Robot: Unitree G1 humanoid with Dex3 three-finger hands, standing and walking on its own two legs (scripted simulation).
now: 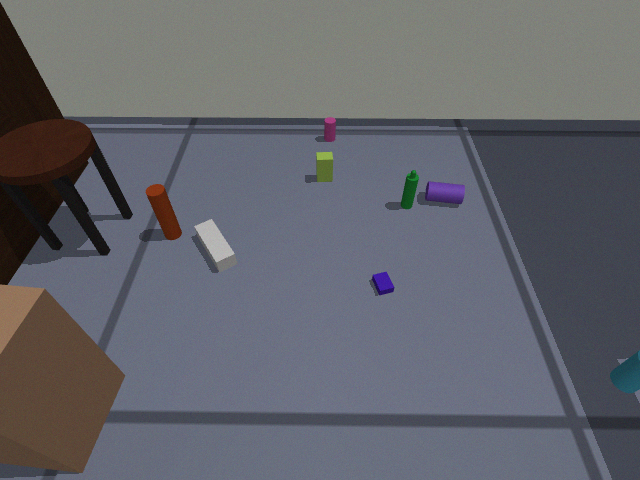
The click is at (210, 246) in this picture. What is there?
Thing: lying carton
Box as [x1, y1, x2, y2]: [194, 219, 236, 272]
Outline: 210,219 194,227 199,239 219,272 236,264 236,260 234,253 212,220
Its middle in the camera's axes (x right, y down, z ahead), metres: -0.43 +0.02 +1.61
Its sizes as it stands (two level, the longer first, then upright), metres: 0.228 0.078 0.065
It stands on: the floor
